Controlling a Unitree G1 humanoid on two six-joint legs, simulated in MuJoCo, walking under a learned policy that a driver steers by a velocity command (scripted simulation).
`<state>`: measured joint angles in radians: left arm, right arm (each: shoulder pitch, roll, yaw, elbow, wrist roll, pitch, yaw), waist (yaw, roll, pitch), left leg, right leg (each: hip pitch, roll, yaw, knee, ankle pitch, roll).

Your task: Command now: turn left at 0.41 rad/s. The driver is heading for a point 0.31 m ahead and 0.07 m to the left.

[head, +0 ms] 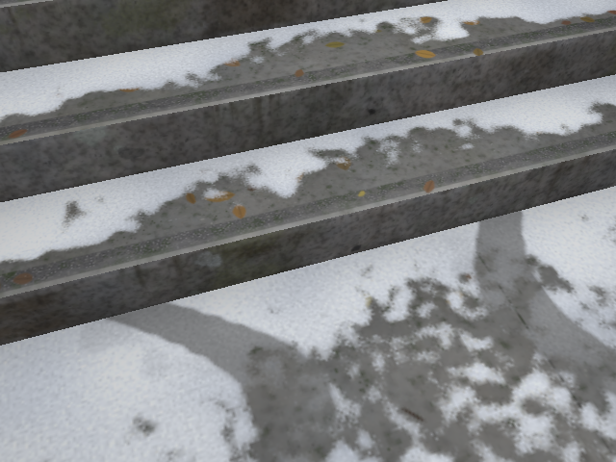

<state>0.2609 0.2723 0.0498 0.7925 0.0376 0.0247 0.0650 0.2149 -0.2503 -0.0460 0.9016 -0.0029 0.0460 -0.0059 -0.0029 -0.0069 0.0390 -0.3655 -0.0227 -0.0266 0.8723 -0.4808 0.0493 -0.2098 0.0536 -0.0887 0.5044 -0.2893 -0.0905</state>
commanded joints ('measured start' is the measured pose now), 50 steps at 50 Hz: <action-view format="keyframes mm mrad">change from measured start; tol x32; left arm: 1 0 116 23 -40 2 -27 8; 50 -31 51 -32 13 -13 -89 -45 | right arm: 1 -29 -58 -18 -88 -9 -4 14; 50 73 -45 3 -85 -4 -1 -23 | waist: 1 -17 -37 2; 10 -92 282 -34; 31 -25 140 -11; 35 22 -293 -261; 50 -1 -110 -72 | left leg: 1 -78 54 -10 51 -9 1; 8 244 28 -21 -491 253 24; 10 304 394 -655 -686 10 255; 13 247 262 -492 -779 -207 205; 32 150 113 -334 -435 717 87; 36 -150 -90 -116 203 -136 -2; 50 202 10 8 -308 183 -62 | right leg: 1 28 -356 269 -202 410 -184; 6 51 -286 109 -98 316 -96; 10 -449 0 56 454 -398 79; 26 -494 -69 127 219 175 175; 33 90 -37 111 -71 182 63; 35 362 -464 651 -173 418 -110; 50 17 -226 246 -182 507 -84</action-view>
